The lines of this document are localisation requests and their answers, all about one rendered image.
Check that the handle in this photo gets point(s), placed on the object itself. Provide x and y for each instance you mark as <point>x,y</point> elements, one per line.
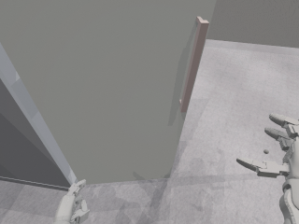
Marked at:
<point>197,49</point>

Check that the robot left hand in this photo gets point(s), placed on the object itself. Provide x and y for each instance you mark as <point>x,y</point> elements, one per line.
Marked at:
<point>68,204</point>

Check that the robot right hand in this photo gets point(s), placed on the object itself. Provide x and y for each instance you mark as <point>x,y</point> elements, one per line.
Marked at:
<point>289,142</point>

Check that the fridge door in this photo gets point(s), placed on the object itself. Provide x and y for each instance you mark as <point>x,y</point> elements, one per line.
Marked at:
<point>107,76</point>

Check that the right robot forearm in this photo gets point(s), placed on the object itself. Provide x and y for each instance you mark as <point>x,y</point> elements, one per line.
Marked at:
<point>289,201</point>

